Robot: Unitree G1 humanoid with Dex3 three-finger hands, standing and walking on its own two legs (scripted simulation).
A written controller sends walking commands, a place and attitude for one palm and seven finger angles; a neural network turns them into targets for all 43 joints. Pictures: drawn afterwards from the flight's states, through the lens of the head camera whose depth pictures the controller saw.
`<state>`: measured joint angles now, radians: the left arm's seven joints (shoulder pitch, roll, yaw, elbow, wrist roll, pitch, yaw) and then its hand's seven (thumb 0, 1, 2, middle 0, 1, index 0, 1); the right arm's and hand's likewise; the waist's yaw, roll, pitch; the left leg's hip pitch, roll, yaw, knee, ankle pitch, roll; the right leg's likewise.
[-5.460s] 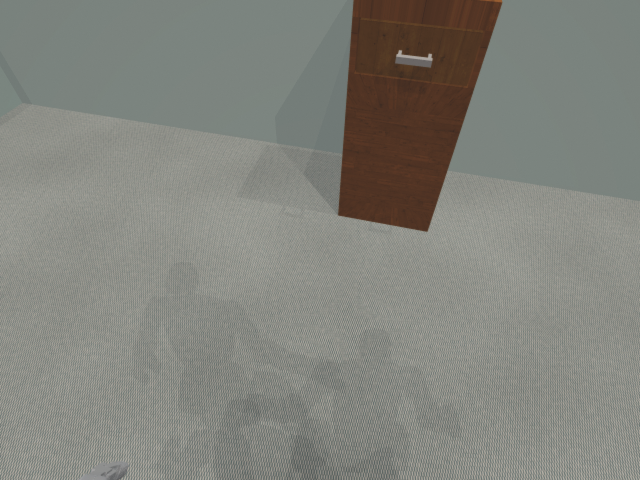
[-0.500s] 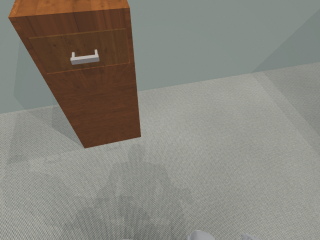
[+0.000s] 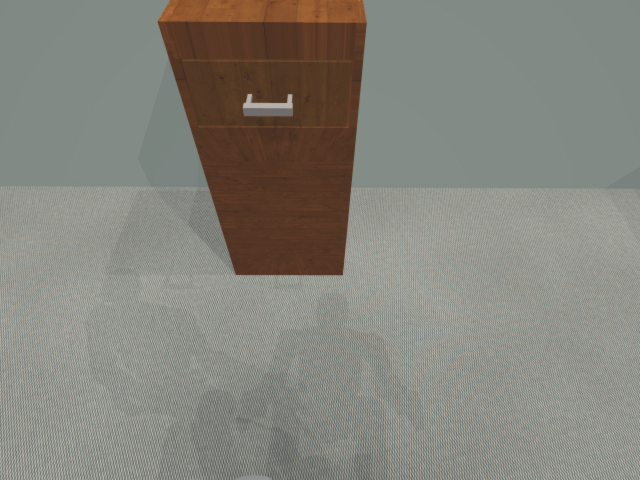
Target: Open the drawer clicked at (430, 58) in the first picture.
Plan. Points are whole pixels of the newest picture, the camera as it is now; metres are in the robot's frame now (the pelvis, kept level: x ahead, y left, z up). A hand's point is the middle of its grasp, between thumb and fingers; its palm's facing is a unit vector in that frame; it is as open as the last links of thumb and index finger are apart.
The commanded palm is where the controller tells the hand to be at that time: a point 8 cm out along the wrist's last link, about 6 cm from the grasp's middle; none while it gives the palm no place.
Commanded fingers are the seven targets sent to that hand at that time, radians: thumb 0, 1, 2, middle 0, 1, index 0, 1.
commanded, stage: take the last steps up to it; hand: left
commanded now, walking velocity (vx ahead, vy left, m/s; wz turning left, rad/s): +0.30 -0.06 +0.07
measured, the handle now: (269, 104) +0.84 +0.18 -0.02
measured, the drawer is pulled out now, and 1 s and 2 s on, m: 0.00 0.00 0.00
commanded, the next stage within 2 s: come to a stop and stand still in 1.06 s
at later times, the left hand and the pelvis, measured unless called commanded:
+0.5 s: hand out of the picture +0.13 +0.19 -0.17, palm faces -0.03 -0.98 -0.18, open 7.4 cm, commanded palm none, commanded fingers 0.00 0.90 0.90 -0.20 -0.30 -0.20 -0.30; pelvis +0.07 +0.00 +0.00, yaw +0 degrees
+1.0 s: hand (237, 458) +0.17 +0.14 -0.19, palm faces +0.13 -0.98 -0.14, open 7.3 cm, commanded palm none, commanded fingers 0.00 0.90 0.90 -0.20 -0.30 -0.20 -0.30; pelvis +0.24 -0.02 -0.01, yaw +3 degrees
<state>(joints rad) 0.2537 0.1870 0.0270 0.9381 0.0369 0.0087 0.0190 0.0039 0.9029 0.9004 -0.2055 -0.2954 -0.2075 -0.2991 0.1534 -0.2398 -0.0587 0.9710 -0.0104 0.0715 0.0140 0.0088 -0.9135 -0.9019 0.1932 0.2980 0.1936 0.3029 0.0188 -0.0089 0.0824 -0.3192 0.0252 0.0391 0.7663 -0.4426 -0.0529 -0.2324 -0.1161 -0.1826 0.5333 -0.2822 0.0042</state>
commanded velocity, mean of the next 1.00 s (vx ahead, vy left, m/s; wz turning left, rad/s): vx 0.28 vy -0.06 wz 0.02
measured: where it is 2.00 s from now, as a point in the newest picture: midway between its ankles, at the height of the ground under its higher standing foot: (329, 433)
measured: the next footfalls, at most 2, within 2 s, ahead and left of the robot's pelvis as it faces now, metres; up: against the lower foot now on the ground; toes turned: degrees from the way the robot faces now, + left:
left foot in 0.06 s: +0.02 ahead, +0.13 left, +0.00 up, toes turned +5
right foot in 0.56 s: +0.20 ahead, -0.14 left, +0.00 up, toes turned -7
